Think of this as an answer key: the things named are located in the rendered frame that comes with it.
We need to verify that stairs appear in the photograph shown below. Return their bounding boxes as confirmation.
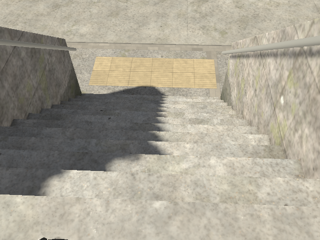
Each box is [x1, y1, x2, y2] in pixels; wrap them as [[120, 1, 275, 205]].
[[0, 93, 320, 207]]

